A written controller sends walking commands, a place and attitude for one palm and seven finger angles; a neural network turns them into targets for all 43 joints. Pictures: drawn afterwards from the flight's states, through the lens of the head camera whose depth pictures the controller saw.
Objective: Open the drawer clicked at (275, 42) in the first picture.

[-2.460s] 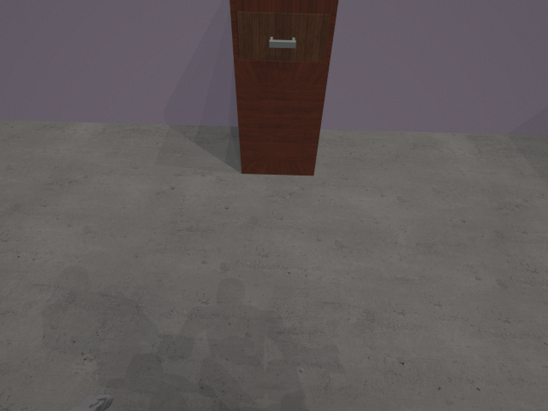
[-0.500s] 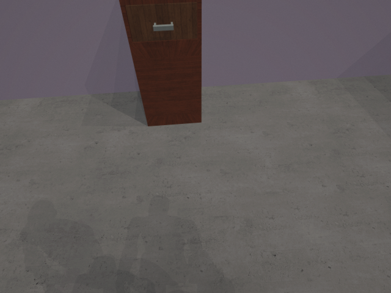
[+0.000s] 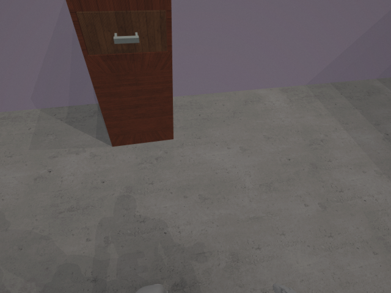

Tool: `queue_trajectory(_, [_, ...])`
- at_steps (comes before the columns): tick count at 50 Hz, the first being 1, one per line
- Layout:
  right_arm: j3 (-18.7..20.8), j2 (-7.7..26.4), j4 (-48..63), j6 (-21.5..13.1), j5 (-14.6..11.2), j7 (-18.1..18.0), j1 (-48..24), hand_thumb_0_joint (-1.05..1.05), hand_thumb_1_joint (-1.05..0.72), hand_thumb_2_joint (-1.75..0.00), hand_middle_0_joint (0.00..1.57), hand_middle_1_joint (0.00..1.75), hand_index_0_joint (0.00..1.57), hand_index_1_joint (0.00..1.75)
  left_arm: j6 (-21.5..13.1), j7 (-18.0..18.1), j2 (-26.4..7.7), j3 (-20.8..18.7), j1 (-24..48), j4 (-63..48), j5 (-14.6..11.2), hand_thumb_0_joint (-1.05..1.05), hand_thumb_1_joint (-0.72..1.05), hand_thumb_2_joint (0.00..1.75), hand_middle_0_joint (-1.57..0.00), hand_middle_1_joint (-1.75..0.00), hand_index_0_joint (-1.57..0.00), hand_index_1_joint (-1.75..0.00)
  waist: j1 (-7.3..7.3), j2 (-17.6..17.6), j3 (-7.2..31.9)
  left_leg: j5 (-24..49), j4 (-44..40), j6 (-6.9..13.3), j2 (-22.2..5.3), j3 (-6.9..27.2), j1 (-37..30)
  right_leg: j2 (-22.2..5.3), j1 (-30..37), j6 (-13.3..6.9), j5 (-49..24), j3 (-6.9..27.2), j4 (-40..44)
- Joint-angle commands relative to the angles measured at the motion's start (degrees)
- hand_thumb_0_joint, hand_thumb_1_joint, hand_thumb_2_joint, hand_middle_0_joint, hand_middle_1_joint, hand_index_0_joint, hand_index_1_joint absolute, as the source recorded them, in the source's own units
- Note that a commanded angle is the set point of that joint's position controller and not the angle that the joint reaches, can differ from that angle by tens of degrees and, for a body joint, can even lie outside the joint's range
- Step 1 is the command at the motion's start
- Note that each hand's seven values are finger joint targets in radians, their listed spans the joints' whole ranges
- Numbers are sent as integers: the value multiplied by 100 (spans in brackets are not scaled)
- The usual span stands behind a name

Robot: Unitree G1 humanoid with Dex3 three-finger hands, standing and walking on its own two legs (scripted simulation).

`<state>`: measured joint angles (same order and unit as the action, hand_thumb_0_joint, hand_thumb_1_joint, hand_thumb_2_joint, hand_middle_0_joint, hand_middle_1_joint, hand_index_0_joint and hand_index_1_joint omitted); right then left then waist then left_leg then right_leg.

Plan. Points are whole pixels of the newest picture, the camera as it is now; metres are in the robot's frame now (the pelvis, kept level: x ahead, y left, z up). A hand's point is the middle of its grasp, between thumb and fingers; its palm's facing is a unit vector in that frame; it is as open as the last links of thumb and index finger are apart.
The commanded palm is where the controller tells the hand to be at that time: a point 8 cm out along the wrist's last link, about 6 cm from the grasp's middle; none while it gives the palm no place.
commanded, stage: walk to a spot facing it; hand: left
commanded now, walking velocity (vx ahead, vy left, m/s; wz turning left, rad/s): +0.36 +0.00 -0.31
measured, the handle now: (126, 37) +1.06 +0.40 -0.01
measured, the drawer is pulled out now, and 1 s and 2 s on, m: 0.00 0.00 0.00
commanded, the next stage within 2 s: turn to face it in 0.52 s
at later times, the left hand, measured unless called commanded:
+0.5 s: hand (165, 207) +0.36 +0.11 -0.15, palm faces -0.24 -0.96 -0.16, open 7.4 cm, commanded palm none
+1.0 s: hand (160, 197) +0.40 +0.14 -0.18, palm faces +0.03 -0.99 -0.14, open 7.4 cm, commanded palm none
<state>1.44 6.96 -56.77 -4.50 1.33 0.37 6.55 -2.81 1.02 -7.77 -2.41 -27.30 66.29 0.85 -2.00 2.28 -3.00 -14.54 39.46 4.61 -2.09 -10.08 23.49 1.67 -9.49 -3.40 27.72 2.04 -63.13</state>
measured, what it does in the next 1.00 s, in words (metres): walks ahead: right foot, then left foot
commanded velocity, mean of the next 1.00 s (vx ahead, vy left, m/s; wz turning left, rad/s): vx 0.19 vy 0.00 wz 0.05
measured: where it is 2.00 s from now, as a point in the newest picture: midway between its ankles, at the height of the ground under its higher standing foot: (209, 270)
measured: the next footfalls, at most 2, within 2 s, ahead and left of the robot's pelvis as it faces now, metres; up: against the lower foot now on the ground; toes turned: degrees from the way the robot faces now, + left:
right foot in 0.52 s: +0.35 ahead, -0.16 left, +0.00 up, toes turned -19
left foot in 0.96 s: +0.47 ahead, +0.05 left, +0.00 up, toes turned +6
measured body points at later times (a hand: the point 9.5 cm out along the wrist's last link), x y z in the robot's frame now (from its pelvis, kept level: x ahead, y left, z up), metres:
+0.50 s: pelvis +0.21 -0.03 +0.01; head +0.24 -0.04 +0.46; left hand +0.37 +0.16 -0.14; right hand +0.05 -0.20 -0.13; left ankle +0.08 +0.08 -0.71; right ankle +0.31 -0.15 -0.71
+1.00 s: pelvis +0.36 -0.04 +0.00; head +0.38 +0.00 +0.45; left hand +0.40 +0.19 -0.17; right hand +0.41 -0.28 -0.13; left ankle +0.43 +0.04 -0.72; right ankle +0.31 -0.15 -0.70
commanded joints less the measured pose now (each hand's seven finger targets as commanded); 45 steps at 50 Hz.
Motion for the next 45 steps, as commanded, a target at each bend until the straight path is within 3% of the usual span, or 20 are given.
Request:
queue_trajectory(1, [170, 627, -194, -43, -9, -149, 1209, 0, -90, -90, 20, 30, 20, 30, -13, -109, -255, -123, 209, -564, 94, 0, 90, 90, -20, -30, -20, -30, 238, -524, -403, -578, -2932, 342, -1844, 2377, -763, -708, -2190, 47, -1022, 74, -1448])
queue_trajectory(3, [150, 500, -271, -116, -13, -149, 1184, 0, -90, -90, 20, 30, 20, 30, 146, -145, -82, -103, -34, -514, 129, 0, 90, 90, -20, -30, -20, -30, -12, -606, -307, -226, -2940, 216, -1562, 1473, -332, -751, -1912, 123, -1223, -29, -1120])
queue_trajectory(4, [149, 520, -261, -139, -23, -155, 1151, 0, -90, -90, 20, 30, 20, 30, 206, -153, -58, -123, -75, -534, 132, 0, 90, 90, -20, -30, -20, -30, -84, -665, -255, -142, -3008, 232, -1517, 1249, -314, -809, -1987, 171, -1370, -41, -983])
queue_trajectory(8, [192, 660, -274, -201, -45, -155, 1378, 0, -90, -90, 20, 30, 20, 30, 293, -221, -162, -178, 495, -835, 142, 0, 90, 90, -20, -30, -20, -30, -55, -588, -400, 388, -3223, 342, -1499, 850, -743, -975, -2715, 346, -2036, -65, -433])
queue_trajectory(12, [211, 768, -411, -195, -53, -171, 1819, 0, -90, -90, 20, 30, 20, 30, 295, -280, -317, -184, 1405, -1126, 122, 0, 90, 90, -20, -30, -20, -30, 199, -609, -517, 813, -3165, 317, -1510, 602, -1526, -1038, -3122, 411, -2331, -313, 640])
queue_trajectory(17, [200, 817, -631, -135, 4, -188, 2462, 0, -90, -90, 20, 30, 20, 30, 241, -314, -291, -123, 2384, -1422, 97, 0, 90, 90, -20, -30, -20, -30, 578, -681, -604, 2033, -2844, 283, -1578, 201, -2342, -834, -2997, 304, -2074, -791, 1919])
queue_trajectory(20, [191, 840, -704, -83, 39, -198, 2595, 0, -90, -90, 20, 30, 20, 30, 199, -318, -267, -107, 2593, -1511, 88, 0, 90, 90, -20, -30, -20, -30, 603, -850, -636, 2852, -2546, 252, -1653, -42, -2594, -619, -2695, 138, -1734, -990, 2380])
queue_trajectory(22, [215, 940, -707, -56, 35, -199, 2513, 0, -90, -90, 20, 30, 20, 30, 154, -297, -368, -129, 2238, -1435, 89, 0, 90, 90, -20, -30, -20, -30, 397, -861, -341, 4202, -1848, 195, -1690, -244, -2708, -360, -2024, -26, -1340, -1184, 2638])
queue_trajectory(23, [221, 1004, -672, -46, 18, -209, 2395, 0, -90, -90, 20, 30, 20, 30, 119, -282, -432, -159, 1766, -1309, 102, 0, 90, 90, -20, -30, -20, -30, 170, -928, -14, 4852, -1232, 125, -1664, -349, -2723, -203, -1392, -113, -1319, -1260, 2836])
queue_trajectory(24, [232, 1076, -624, -35, -15, -195, 2219, 0, -90, -90, 20, 30, 20, 30, 65, -264, -594, -210, 993, -1058, 126, 0, 90, 90, -20, -30, -20, -30, -209, -837, 414, 4860, -240, -57, -1487, -555, -2440, -51, -331, -181, -1663, -1342, 3193])
queue_trajectory(25, [216, 985, -549, -31, -78, -133, 2158, 0, -90, -90, 20, 30, 20, 30, -13, -222, -998, -323, 222, -814, 151, 0, 90, 90, -20, -30, -20, -30, -542, -338, 985, 3645, 1196, -282, -1270, -657, -1234, -641, 1262, -441, -2127, -667, 3326])
queue_trajectory(26, [158, 588, -358, -69, -156, -125, 2396, 0, -90, -90, 20, 30, 20, 30, -69, -142, -1652, -486, -325, -711, 100, 0, 90, 90, -20, -30, -20, -30, -562, 1046, 1856, -1019, 3113, -626, -319, -587, 631, -2438, 2908, -1195, -3251, 2068, 3670])
queue_trajectory(27, [172, 722, -202, -32, -164, -160, 1878, 0, -90, -90, 20, 30, 20, 30, -14, -68, -1767, -493, -325, -691, -44, 0, 90, 90, -20, -30, -20, -30, -557, 682, 1764, -1872, 4074, -547, -166, 288, 1118, -2748, 2705, -1530, -4061, 2673, 4201])
queue_trajectory(28, [205, 629, -209, -17, -148, -170, 1734, 0, -90, -90, 20, 30, 20, 30, 15, -38, -1636, -464, 135, -758, -48, 0, 90, 90, -20, -30, -20, -30, -374, 229, 1242, -1406, 4180, -487, -485, 630, 1218, -2635, 2073, -1504, -3602, 1966, 4288])
queue_trajectory(29, [193, 546, -207, 12, -107, -142, 1583, 0, -90, -90, 20, 30, 20, 30, -15, -31, -1376, -373, 499, -863, -37, 0, 90, 90, -20, -30, -20, -30, -262, 111, 819, -980, 4076, -531, -634, 717, 1197, -2422, 1272, -1219, -3424, 1665, 4466])
queue_trajectory(31, [162, 404, -328, 183, -19, -138, 1599, 0, -90, -90, 20, 30, 20, 30, -73, 7, -915, -196, 994, -883, -25, 0, 90, 90, -20, -30, -20, -30, 136, -123, 151, -617, 3481, -559, -834, 834, 683, -2094, -239, -846, -3244, 834, 4797])
queue_trajectory(34, [131, 135, -555, 391, -6, -131, 2188, 0, -90, -90, 20, 30, 20, 30, -136, 46, -682, -109, 1303, -883, 50, 0, 90, 90, -20, -30, -20, -30, 558, 47, 177, -409, 2613, -660, -737, 766, 150, -1788, -928, -601, -3648, -220, 4854])
queue_trajectory(38, [89, 81, -400, 444, -47, -73, 1802, 0, -90, -90, 20, 30, 20, 30, -99, 37, -690, -63, 1381, -858, 40, 0, 90, 90, -20, -30, -20, -30, 497, 391, 145, 29, 1375, -692, -602, 637, -8, -1667, -852, -486, -3387, -674, 4904])
queue_trajectory(41, [105, 282, -171, 433, -45, -41, 1103, 0, -90, -90, 20, 30, 20, 30, -2, 40, -820, -109, 1181, -827, 40, 0, 90, 90, -20, -30, -20, -30, 236, 644, 14, -55, 731, -717, -500, 459, 167, -1827, -332, -431, -3590, -762, 4652])
queue_trajectory(45, [144, 500, 74, 470, -27, 4, 777, 0, -90, -90, 20, 30, 20, 30, 147, 69, -1073, -217, 1127, -887, 45, 0, 90, 90, -20, -30, -20, -30, 169, 360, -61, -35, -14, -649, -393, 312, -247, -2035, -211, -249, -3290, -928, 4068])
